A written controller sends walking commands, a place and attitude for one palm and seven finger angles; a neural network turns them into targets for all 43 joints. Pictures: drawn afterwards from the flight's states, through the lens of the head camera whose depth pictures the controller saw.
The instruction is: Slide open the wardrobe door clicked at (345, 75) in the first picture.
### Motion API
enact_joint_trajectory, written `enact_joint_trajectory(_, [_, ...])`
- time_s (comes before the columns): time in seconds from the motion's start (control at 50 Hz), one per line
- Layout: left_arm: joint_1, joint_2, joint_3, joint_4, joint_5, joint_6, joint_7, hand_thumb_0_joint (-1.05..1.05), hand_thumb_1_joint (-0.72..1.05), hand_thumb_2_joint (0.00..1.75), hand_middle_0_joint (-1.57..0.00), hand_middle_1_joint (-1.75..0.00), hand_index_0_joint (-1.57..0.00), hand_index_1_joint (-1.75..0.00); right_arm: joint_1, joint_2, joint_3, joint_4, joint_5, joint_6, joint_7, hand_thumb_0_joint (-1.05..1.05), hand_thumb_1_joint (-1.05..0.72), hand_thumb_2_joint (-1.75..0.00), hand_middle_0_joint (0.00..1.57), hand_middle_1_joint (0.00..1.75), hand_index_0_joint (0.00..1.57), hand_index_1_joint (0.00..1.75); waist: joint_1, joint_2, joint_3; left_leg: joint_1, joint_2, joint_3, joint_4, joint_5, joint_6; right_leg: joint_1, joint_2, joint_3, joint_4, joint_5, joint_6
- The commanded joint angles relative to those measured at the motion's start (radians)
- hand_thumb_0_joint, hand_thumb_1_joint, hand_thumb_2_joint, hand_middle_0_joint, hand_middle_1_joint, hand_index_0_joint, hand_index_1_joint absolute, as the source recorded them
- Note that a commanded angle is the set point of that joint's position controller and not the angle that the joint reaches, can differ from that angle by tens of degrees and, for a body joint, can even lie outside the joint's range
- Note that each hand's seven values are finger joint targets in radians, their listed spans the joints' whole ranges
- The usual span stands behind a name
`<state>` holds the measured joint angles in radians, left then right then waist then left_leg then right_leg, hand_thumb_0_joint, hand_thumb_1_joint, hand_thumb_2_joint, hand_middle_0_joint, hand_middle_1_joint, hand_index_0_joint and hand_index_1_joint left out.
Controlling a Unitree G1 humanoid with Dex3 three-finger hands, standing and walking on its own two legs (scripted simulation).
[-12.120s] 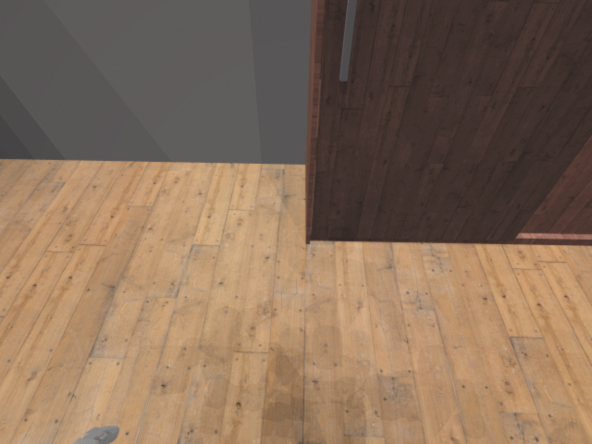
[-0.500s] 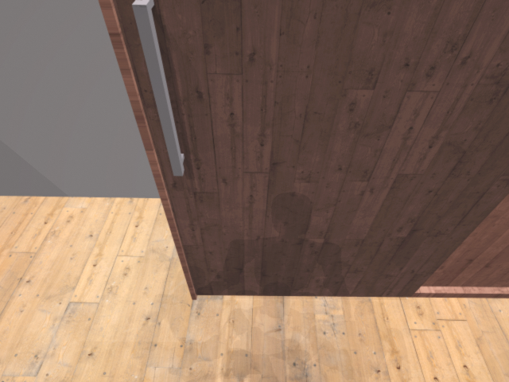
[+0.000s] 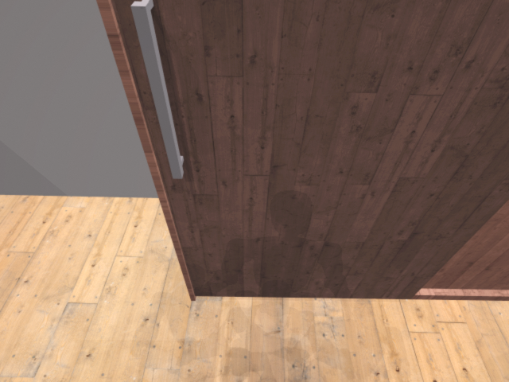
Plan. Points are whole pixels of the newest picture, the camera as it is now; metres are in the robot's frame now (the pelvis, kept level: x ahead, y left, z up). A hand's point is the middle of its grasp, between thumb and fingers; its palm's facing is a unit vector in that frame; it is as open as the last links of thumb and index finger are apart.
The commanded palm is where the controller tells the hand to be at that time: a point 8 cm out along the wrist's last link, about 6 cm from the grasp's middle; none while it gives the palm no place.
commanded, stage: look again from close up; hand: left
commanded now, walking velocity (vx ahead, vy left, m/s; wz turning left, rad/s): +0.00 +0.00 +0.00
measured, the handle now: (165, 103) +0.53 +0.20 +0.17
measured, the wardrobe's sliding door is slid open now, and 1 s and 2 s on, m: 0.00 0.00 0.00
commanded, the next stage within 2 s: raise the hand with hooked fingers in 0.38 s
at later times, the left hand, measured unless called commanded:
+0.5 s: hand out of the picture +0.07 +0.24 -0.16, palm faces -0.03 -0.95 -0.32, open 7.4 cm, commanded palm +0.10 +0.29 -0.08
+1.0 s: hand (105, 357) +0.16 +0.23 -0.03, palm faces +0.17 -0.98 -0.07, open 9.2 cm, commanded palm +0.14 +0.29 +0.00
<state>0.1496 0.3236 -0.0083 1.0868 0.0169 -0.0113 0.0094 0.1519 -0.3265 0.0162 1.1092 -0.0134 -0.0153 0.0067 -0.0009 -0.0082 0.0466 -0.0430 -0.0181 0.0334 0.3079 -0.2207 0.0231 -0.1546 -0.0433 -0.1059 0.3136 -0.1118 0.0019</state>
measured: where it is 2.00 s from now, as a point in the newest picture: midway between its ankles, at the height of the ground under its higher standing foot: outside the picture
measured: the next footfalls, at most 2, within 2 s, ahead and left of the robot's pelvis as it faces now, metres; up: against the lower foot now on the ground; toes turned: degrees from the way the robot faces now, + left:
none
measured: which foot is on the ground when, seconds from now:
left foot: down 0.00-1.00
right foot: down 0.00-1.00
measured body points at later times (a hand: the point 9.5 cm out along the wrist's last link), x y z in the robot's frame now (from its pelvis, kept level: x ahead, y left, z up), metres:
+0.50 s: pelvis +0.00 +0.00 +0.00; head +0.01 +0.00 +0.45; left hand +0.07 +0.29 -0.14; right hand +0.07 -0.29 -0.13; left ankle -0.03 +0.10 -0.75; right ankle +0.04 -0.12 -0.75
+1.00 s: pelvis -0.02 -0.02 -0.09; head +0.03 -0.01 +0.36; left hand +0.15 +0.29 -0.02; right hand +0.19 -0.25 -0.15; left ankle -0.03 +0.10 -0.75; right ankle +0.04 -0.12 -0.75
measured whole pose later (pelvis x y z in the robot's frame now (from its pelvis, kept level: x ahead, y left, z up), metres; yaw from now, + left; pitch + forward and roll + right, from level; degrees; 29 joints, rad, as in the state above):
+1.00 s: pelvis -0.02 -0.02 -0.09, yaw +1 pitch +9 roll -1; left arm 0.42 0.28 0.37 -0.02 -0.35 -0.33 -0.37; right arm 0.20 -0.25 0.00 0.58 0.02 -0.32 -0.05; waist 0.06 -0.01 -0.06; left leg -0.72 0.03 -0.02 1.14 -0.58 -0.01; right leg -0.80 -0.05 -0.14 1.08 -0.44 -0.05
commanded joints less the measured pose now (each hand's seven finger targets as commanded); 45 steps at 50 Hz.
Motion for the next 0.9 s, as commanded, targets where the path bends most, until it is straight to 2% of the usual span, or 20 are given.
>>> enact_joint_trajectory(0.0, [-0.029,0.197,0.036,-0.062,-0.003,-0.026,0.012,0.0,0.9,0.9,-0.2,-0.3,-0.2,-0.3,-0.029,-0.205,-0.043,-0.058,0.005,-0.019,-0.014,0.0,-0.9,-0.9,0.2,0.3,0.2,0.3,0.003,0.012,-0.066,-0.102,0.154,-0.11,-0.075,0.145,-0.003,0.116,-0.121,0.135,-0.024,0.126,-0.028])
enact_joint_trajectory(0.44, [-0.031,0.198,0.038,-0.053,-0.002,-0.026,0.011,0.0,0.9,0.9,-0.2,-0.3,-0.2,-0.3,-0.029,-0.205,-0.042,-0.051,0.005,-0.019,-0.016,0.0,-0.9,-0.9,0.2,0.3,0.2,0.3,0.004,0.007,-0.048,-0.101,0.154,-0.112,-0.087,0.129,-0.004,0.112,-0.12,0.14,-0.038,0.108,-0.028])
enact_joint_trajectory(0.46, [0.044,0.194,0.029,-0.104,0.014,-0.031,0.01,0.0,0.9,0.9,-0.2,-0.3,-0.2,-0.3,0.014,-0.151,-0.052,-0.156,-0.004,-0.031,-0.021,0.0,-0.9,-0.9,0.2,0.3,0.2,0.3,-0.005,0.034,0.013,-0.106,0.092,-0.098,-0.011,0.326,-0.032,0.069,-0.078,0.121,0.097,0.231,-0.042])
enact_joint_trajectory(0.48, [-0.704,0.46,0.481,-1.221,-0.107,-0.183,0.006,0.0,0.88,0.89,-0.2,-0.32,-0.2,-0.32,0.056,-0.12,-0.064,-0.433,0.025,-0.117,-0.054,0.0,-0.9,-0.9,0.2,0.3,0.2,0.3,-0.077,0.153,-0.467,-0.003,-0.018,-0.052,0.052,0.36,-0.031,0.166,0.039,0.092,0.129,0.21,-0.026])
enact_joint_trajectory(0.5, [-0.086,0.231,0.279,-0.968,-0.124,-0.14,-0.012,0.0,0.85,0.88,-0.2,-0.33,-0.2,-0.33,0.02,-0.086,-0.057,-0.448,0.044,-0.177,-0.077,0.0,-0.9,-0.9,0.2,0.3,0.2,0.3,0.04,0.204,-0.336,-0.013,0.014,0.018,0.027,0.361,-0.05,0.064,0.026,0.046,0.147,0.019,-0.056])
enact_joint_trajectory(0.52, [-0.019,0.117,0.292,-0.901,-0.188,-0.125,-0.005,0.0,0.83,0.87,-0.21,-0.34,-0.21,-0.34,0.04,-0.068,-0.051,-0.457,0.044,-0.21,-0.072,0.0,-0.9,-0.9,0.2,0.3,0.2,0.3,-0.039,0.088,-0.121,-0.123,0.016,-0.015,0.044,0.184,-0.049,-0.044,0.034,0.027,0.134,-0.041,-0.047])
enact_joint_trajectory(0.54, [-0.085,0.067,0.246,-0.993,-0.213,-0.171,-0.016,0.0,0.81,0.86,-0.21,-0.36,-0.21,-0.36,0.011,-0.079,-0.068,-0.498,0.05,-0.236,-0.063,0.0,-0.9,-0.9,0.2,0.3,0.2,0.3,-0.035,0.025,-0.012,-0.218,0.005,-0.043,0.063,0.058,-0.025,-0.085,0.023,0.019,0.138,-0.098,-0.046])
enact_joint_trajectory(0.56, [0.03,0.044,0.297,-0.968,-0.239,-0.224,-0.033,0.0,0.78,0.85,-0.21,-0.37,-0.21,-0.37,0.02,-0.08,-0.087,-0.533,0.037,-0.266,-0.055,0.0,-0.9,-0.9,0.2,0.3,0.2,0.3,-0.016,-0.002,0.0,-0.256,0.004,-0.044,0.094,0.037,-0.019,-0.101,0.027,0.021,0.161,-0.121,-0.053])
enact_joint_trajectory(0.58, [0.191,0.07,0.348,-0.907,-0.253,-0.271,-0.064,0.0,0.76,0.84,-0.21,-0.39,-0.21,-0.39,0.05,-0.081,-0.104,-0.519,0.038,-0.281,-0.043,0.0,-0.9,-0.9,0.2,0.3,0.2,0.3,0.035,-0.031,-0.104,-0.299,0.006,-0.05,0.149,0.024,-0.025,-0.114,0.021,0.019,0.215,-0.137,-0.05])
enact_joint_trajectory(0.6, [0.222,0.031,0.333,-0.938,-0.272,-0.333,-0.105,0.0,0.74,0.83,-0.21,-0.4,-0.21,-0.4,0.019,-0.074,-0.107,-0.545,0.031,-0.297,-0.035,0.0,-0.9,-0.9,0.2,0.3,0.2,0.3,0.043,-0.034,-0.104,-0.373,0.004,-0.052,0.217,0.009,-0.026,-0.183,0.02,0.02,0.28,-0.143,-0.048])
enact_joint_trajectory(0.64, [0.384,-0.017,0.354,-0.836,-0.311,-0.459,-0.205,0.0,0.69,0.81,-0.22,-0.43,-0.22,-0.43,0.013,-0.067,-0.112,-0.558,0.017,-0.328,-0.01,0.0,-0.9,-0.9,0.2,0.3,0.2,0.3,0.066,-0.113,-0.094,-0.552,-0.002,-0.056,0.356,-0.039,-0.038,-0.312,0.021,0.022,0.426,-0.163,-0.049])
enact_joint_trajectory(0.66, [0.453,0.013,0.402,-0.82,-0.324,-0.527,-0.263,0.0,0.67,0.8,-0.22,-0.45,-0.22,-0.45,0.02,-0.064,-0.117,-0.572,0.018,-0.338,0.007,0.0,-0.9,-0.9,0.2,0.3,0.2,0.3,0.085,-0.077,-0.116,-0.595,-0.008,-0.049,0.414,-0.027,-0.044,-0.333,0.019,0.04,0.494,-0.131,-0.06])
enact_joint_trajectory(0.7, [0.373,0.073,0.413,-0.924,-0.352,-0.635,-0.398,0.0,0.62,0.78,-0.22,-0.48,-0.22,-0.48,-0.009,-0.081,-0.112,-0.623,0.004,-0.362,0.022,0.0,-0.9,-0.9,0.2,0.3,0.2,0.3,0.065,-0.007,-0.227,-0.693,-0.015,-0.035,0.555,-0.062,-0.041,-0.409,0.007,0.09,0.612,-0.135,-0.059])
enact_joint_trajectory(0.74, [0.373,0.123,0.478,-0.958,-0.407,-0.587,-0.472,0.0,0.57,0.76,-0.22,-0.51,-0.22,-0.51,-0.004,-0.091,-0.111,-0.691,0.021,-0.366,0.011,0.0,-0.9,-0.9,0.2,0.3,0.2,0.3,0.074,-0.076,-0.314,-0.76,-0.017,-0.02,0.616,-0.092,-0.027,-0.407,0.006,0.128,0.627,-0.2,-0.042])
enact_joint_trajectory(0.76, [0.324,0.155,0.519,-1.017,-0.441,-0.546,-0.483,0.0,0.55,0.75,-0.22,-0.53,-0.22,-0.53,0.003,-0.089,-0.11,-0.71,0.029,-0.366,0.002,0.0,-0.9,-0.9,0.2,0.3,0.2,0.3,0.077,-0.029,-0.329,-0.78,-0.02,-0.012,0.629,-0.129,-0.027,-0.409,0.002,0.157,0.604,-0.283,-0.038])
enact_joint_trajectory(0.78, [0.272,0.154,0.509,-1.106,-0.468,-0.502,-0.488,0.0,0.53,0.74,-0.23,-0.54,-0.23,-0.54,0.011,-0.09,-0.102,-0.74,0.038,-0.363,-0.008,0.0,-0.9,-0.9,0.2,0.3,0.2,0.3,0.071,0.001,-0.347,-0.77,-0.013,-0.018,0.622,-0.143,-0.024,-0.406,0.001,0.161,0.584,-0.329,-0.032])
enact_joint_trajectory(0.8, [0.246,0.148,0.511,-1.147,-0.484,-0.463,-0.478,0.0,0.5,0.73,-0.23,-0.55,-0.23,-0.55,0.025,-0.08,-0.098,-0.738,0.047,-0.363,-0.021,0.0,-0.9,-0.9,0.2,0.3,0.2,0.3,0.053,0.017,-0.351,-0.755,-0.008,-0.016,0.64,-0.129,-0.017,-0.391,0.003,0.175,0.568,-0.32,-0.023])
enact_joint_trajectory(0.82, [0.186,0.159,0.504,-1.216,-0.478,-0.439,-0.459,0.0,0.48,0.72,-0.23,-0.57,-0.23,-0.57,0.036,-0.08,-0.091,-0.736,0.048,-0.359,-0.029,0.0,-0.9,-0.9,0.2,0.3,0.2,0.3,0.035,0.031,-0.33,-0.755,0.0,-0.034,0.624,-0.165,-0.016,-0.414,0.011,0.156,0.555,-0.374,-0.018])
enact_joint_trajectory(0.86, [0.076,0.21,0.503,-1.392,-0.444,-0.436,-0.406,0.0,0.43,0.7,-0.23,-0.6,-0.23,-0.6,0.042,-0.079,-0.089,-0.722,0.045,-0.364,-0.057,0.0,-0.9,-0.9,0.2,0.3,0.2,0.3,0.008,0.032,-0.34,-0.741,0.012,-0.044,0.659,-0.131,-0.003,-0.405,0.018,0.171,0.55,-0.334,-0.015])
enact_joint_trajectory(0.88, [0.1,0.21,0.495,-1.417,-0.418,-0.428,-0.389,0.0,0.41,0.69,-0.24,-0.62,-0.24,-0.62,0.055,-0.079,-0.089,-0.709,0.042,-0.363,-0.065,0.0,-0.9,-0.9,0.2,0.3,0.2,0.3,0.012,0.082,-0.358,-0.701,0.019,-0.058,0.646,-0.091,-0.003,-0.397,0.024,0.154,0.557,-0.266,-0.022])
